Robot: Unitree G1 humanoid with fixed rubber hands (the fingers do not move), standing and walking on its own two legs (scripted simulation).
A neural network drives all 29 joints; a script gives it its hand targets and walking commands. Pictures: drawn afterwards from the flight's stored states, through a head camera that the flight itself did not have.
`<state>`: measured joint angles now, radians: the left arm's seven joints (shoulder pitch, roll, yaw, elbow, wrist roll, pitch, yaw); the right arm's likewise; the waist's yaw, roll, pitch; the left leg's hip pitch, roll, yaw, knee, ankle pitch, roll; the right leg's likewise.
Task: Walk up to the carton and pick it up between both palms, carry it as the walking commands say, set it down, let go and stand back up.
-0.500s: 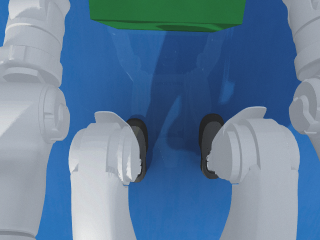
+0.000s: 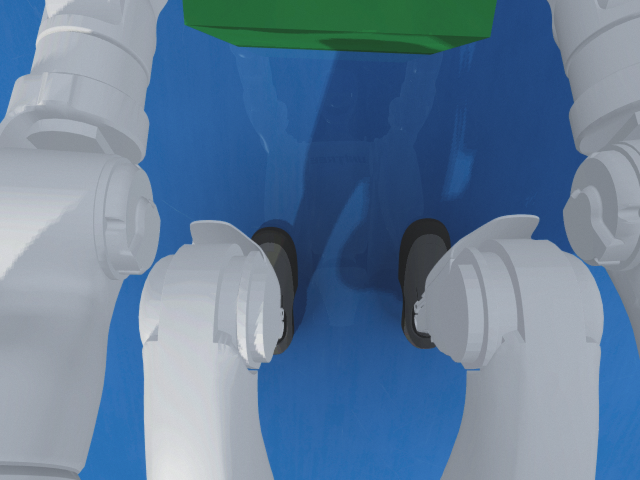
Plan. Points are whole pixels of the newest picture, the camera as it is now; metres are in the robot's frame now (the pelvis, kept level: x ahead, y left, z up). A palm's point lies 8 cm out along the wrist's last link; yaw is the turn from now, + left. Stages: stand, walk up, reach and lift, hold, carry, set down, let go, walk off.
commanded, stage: reach and lift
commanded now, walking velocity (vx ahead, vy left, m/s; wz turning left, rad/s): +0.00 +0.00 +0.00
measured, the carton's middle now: out of the picture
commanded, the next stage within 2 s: none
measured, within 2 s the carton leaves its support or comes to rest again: leaves its support in 1.02 s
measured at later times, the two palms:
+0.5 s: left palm out of the picture +0.57 +0.17 -0.19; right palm out of the picture +0.56 -0.17 -0.19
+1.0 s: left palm out of the picture +0.56 +0.16 -0.18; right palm out of the picture +0.56 -0.17 -0.18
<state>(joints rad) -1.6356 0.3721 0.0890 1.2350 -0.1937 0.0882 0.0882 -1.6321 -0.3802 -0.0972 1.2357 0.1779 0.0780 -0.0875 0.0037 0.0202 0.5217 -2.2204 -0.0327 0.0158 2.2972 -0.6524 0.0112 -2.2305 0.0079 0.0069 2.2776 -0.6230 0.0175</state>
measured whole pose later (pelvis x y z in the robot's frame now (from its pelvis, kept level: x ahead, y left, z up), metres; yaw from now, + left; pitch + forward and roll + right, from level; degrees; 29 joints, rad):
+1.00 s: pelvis +0.00 +0.00 +0.00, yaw +0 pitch +32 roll -1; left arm -1.57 0.38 0.05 1.05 -0.23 0.23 0.13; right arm -1.55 -0.36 -0.08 1.04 0.21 0.22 -0.17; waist -0.01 0.01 0.52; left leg -2.21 -0.04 0.01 2.31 -0.66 0.01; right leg -2.22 0.02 0.01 2.29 -0.63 0.02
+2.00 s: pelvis -0.03 +0.00 +0.07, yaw +0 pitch +29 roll -1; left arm -1.53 0.28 0.27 0.79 0.04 0.43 0.14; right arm -1.52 -0.26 -0.26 0.82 0.04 0.38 -0.25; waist -0.01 0.01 0.52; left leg -2.00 -0.05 -0.01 2.05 -0.56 0.00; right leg -2.00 0.04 0.02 2.03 -0.54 0.03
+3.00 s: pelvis -0.05 +0.00 +0.17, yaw +1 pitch +23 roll +0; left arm -1.40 0.21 0.32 0.66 0.09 0.50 0.14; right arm -1.37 -0.16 -0.31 0.62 -0.03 0.48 -0.27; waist -0.02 0.01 0.52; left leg -1.66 -0.06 -0.03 1.71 -0.45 -0.01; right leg -1.66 0.04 0.02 1.70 -0.43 0.02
